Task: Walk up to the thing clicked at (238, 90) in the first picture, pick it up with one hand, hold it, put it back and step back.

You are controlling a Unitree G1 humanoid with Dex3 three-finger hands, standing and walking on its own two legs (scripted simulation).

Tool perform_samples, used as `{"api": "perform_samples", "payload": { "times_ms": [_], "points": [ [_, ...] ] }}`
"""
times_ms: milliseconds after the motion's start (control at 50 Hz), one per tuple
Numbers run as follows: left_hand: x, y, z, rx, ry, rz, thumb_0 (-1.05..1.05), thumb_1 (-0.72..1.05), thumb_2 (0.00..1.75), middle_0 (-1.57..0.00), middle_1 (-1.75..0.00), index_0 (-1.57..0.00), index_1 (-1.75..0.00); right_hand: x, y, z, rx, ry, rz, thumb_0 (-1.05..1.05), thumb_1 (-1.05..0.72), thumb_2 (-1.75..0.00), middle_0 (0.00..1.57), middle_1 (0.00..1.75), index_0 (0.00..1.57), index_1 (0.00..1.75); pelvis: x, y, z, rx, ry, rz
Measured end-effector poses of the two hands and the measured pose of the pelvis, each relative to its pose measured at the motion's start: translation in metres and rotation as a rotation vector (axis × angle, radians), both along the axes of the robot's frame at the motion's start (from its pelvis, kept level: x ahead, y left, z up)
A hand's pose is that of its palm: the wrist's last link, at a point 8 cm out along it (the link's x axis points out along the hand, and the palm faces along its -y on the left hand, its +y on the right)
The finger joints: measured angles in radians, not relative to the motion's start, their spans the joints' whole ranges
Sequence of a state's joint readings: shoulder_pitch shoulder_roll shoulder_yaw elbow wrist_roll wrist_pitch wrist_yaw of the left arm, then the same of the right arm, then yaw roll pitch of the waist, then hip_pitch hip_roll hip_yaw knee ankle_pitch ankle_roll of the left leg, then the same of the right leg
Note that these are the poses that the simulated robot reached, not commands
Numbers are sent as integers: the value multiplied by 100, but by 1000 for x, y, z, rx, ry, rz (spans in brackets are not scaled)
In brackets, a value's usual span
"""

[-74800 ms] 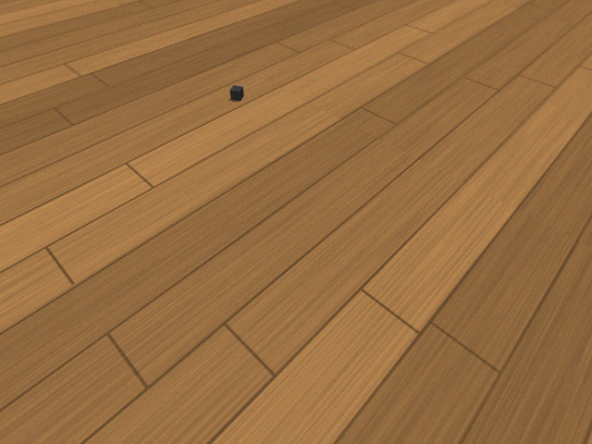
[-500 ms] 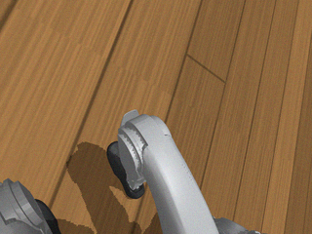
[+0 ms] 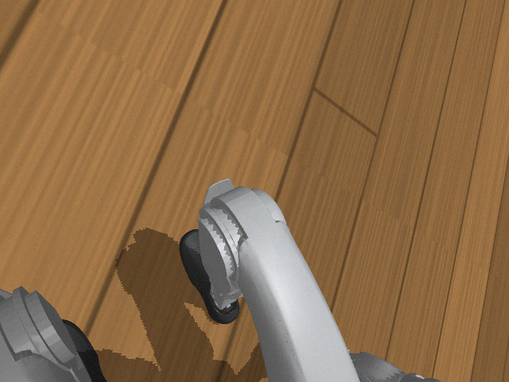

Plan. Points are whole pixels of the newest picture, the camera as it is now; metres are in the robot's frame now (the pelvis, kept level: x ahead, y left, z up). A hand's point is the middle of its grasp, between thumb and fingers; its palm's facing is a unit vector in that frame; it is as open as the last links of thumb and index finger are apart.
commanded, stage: withdraw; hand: left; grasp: from above
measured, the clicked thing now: out of the picture +0.49 +0.27 -0.29
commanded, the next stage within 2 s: home in 0.54 s
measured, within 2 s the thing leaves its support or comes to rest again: rests again in 0.18 s
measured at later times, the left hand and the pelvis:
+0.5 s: hand out of the picture +0.48 +0.26 -0.09, palm faces -0.43 -0.27 -0.86, open 13.9 cm; pelvis -0.02 +0.00 +0.04, yaw +4 degrees
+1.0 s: hand out of the picture +0.42 +0.28 -0.11, palm faces -0.36 -0.29 -0.89, open 11.4 cm; pelvis -0.01 +0.00 +0.04, yaw +6 degrees
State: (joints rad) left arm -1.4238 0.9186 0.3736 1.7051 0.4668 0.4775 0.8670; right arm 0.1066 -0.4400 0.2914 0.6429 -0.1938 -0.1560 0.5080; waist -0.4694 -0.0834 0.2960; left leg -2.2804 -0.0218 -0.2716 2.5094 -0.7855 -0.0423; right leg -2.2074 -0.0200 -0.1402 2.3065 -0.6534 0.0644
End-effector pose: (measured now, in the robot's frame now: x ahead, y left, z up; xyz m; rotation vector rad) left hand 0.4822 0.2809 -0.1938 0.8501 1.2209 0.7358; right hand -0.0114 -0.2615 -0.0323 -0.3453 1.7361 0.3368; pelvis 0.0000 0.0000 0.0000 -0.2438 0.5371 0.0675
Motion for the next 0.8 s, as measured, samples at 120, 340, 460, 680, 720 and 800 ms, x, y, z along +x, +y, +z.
{"api": "perform_samples", "payload": {
  "times_ms": [120,340,460,680,720,800],
  "points": [
    [23,20,44,55,-106,-88,1,-36,81,-25,-82,-26,-82,3,0,-1,1,-33,-52,-1,-91,-90,19,30,20,30,-4,-2,11,15,48,-15],
    [31,25,173,151,19,-451,1,-43,90,-17,-91,-17,-91,16,-4,-14,-13,-227,-164,-1,-92,-90,19,30,20,30,-4,-2,25,48,64,4],
    [15,-4,168,81,138,-676,0,-47,95,-11,-98,-13,-97,8,-3,-12,-43,-281,-176,-1,-91,-90,19,30,20,30,-14,-3,37,72,41,17],
    [9,-35,107,61,113,-998,1,-51,98,-8,-102,-10,-101,-16,-7,-18,-137,-246,-154,0,-91,-89,20,30,20,30,-17,-8,21,97,26,11],
    [7,-30,96,68,100,-1018,1,-49,97,-10,-99,-11,-98,-16,-6,-21,-154,-239,-154,0,-91,-89,20,30,20,30,-16,-8,16,95,28,9],
    [-3,-18,81,74,60,-1039,1,-38,94,-16,-87,-16,-87,-10,-3,-29,-160,-211,-146,0,-91,-89,20,30,20,30,-13,-6,13,89,56,9]
  ]
}}
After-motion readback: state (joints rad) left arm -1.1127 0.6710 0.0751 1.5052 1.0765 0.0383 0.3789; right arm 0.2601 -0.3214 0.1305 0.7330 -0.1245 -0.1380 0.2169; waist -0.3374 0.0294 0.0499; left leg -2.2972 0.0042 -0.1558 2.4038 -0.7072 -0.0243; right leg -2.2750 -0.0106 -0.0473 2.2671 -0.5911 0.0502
